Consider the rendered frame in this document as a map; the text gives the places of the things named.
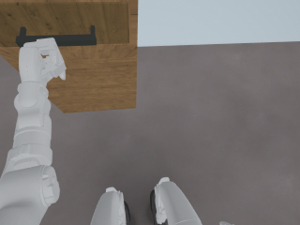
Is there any robot right thigh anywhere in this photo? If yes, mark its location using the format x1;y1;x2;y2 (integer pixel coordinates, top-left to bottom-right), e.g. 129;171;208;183
154;181;202;225

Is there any robot thigh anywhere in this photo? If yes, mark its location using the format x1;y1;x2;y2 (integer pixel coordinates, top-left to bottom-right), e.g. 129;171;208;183
90;190;125;225
154;181;202;225

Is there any cabinet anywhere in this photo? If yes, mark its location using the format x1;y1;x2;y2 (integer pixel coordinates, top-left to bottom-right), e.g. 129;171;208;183
0;0;139;113

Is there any handle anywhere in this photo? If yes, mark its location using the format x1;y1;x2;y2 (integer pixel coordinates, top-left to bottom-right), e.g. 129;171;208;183
15;25;97;48

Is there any drawer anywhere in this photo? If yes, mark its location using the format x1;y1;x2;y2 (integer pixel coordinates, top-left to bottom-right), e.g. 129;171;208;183
0;2;130;48

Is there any robot left thigh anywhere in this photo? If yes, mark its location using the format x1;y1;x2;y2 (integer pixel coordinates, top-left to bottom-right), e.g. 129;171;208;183
90;190;125;225

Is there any left robot hand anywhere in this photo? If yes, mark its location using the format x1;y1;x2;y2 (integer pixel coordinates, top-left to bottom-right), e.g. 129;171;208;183
19;37;67;87

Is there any left robot forearm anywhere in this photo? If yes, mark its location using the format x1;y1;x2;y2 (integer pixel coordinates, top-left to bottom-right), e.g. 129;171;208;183
0;81;53;182

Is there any robot left upper arm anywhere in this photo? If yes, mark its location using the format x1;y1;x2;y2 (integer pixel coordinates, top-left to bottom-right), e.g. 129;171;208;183
0;164;60;225

